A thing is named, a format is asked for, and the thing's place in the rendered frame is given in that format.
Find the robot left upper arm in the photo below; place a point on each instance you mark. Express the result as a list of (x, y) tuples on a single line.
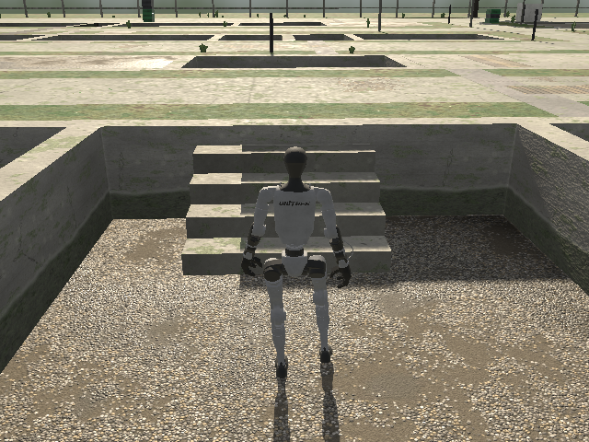
[(261, 210)]

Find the robot right hand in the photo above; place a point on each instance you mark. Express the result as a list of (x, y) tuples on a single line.
[(345, 275)]

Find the robot right upper arm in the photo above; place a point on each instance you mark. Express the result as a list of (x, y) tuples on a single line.
[(328, 212)]

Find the robot left foot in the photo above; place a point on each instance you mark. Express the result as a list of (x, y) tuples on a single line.
[(281, 371)]

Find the humanoid robot head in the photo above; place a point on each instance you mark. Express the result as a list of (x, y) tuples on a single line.
[(295, 161)]

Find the robot left hand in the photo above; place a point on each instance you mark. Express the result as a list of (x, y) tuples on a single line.
[(246, 263)]

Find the left robot forearm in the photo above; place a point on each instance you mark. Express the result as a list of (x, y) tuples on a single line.
[(251, 245)]

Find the right robot forearm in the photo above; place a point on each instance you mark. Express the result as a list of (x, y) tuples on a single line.
[(338, 250)]

